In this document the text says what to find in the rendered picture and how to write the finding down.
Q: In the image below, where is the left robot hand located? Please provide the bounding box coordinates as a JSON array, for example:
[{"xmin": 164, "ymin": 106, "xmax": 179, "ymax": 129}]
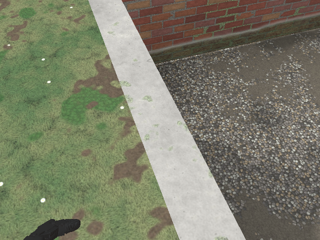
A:
[{"xmin": 23, "ymin": 219, "xmax": 81, "ymax": 240}]

